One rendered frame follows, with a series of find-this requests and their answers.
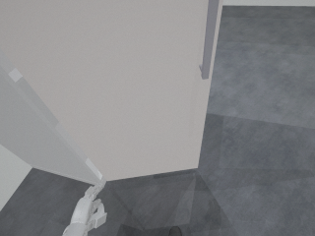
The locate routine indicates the fridge door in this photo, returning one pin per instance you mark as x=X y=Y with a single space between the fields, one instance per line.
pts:
x=121 y=76

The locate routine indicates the robot left hand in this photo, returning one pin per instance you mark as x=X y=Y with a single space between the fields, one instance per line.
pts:
x=86 y=206

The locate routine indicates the right robot foot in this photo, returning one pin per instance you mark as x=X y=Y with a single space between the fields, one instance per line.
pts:
x=175 y=231

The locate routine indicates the robot left forearm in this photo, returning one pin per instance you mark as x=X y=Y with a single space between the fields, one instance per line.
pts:
x=76 y=229

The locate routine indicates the handle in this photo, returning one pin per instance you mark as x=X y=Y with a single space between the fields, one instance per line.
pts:
x=212 y=14

